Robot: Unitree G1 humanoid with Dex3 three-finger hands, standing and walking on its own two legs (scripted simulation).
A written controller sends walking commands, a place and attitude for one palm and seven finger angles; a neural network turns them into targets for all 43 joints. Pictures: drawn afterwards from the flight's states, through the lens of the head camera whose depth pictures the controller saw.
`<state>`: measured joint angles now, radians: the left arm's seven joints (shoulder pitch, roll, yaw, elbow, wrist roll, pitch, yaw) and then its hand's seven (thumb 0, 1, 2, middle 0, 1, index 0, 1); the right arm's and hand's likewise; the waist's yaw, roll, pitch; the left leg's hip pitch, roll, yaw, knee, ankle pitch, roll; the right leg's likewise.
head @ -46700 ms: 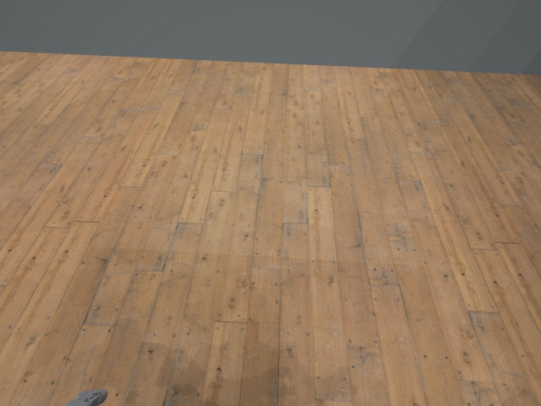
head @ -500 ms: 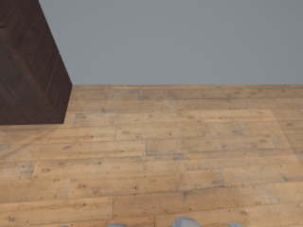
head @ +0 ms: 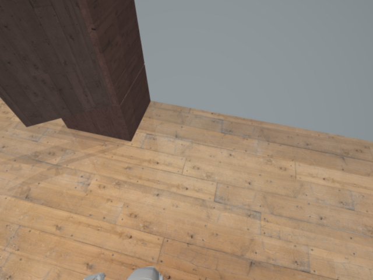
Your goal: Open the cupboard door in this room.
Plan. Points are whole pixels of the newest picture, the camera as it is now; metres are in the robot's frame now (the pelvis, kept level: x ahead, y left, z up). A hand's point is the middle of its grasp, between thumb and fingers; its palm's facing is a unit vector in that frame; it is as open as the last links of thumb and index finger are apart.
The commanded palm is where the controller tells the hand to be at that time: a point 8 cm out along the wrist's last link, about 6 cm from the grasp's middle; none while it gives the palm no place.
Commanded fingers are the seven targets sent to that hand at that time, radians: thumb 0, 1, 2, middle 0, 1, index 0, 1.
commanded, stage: turn to face it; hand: left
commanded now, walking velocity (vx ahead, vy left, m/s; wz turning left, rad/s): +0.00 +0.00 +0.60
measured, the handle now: out of the picture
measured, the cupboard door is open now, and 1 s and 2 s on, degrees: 36 36 36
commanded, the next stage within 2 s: take the last steps up to it in 0.64 s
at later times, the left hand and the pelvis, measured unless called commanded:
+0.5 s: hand out of the picture +0.07 +0.22 -0.16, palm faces +0.29 -0.92 -0.28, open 7.4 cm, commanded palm none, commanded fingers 0.00 0.90 0.90 -0.20 -0.30 -0.20 -0.30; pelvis +0.02 -0.01 -0.01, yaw +16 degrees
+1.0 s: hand out of the picture -0.02 +0.22 -0.17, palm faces +0.47 -0.86 -0.21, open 7.4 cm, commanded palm none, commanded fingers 0.00 0.90 0.90 -0.20 -0.30 -0.20 -0.30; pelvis +0.03 +0.02 +0.00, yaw +25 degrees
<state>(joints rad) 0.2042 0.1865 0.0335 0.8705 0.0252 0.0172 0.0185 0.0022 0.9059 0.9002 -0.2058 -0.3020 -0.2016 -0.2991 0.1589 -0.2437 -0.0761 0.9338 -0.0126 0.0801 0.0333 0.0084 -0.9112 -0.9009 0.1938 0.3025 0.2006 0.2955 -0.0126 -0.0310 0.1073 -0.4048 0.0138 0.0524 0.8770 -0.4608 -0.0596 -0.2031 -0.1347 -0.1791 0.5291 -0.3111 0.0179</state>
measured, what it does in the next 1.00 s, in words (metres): steps on the spot, turning left: left foot, then right foot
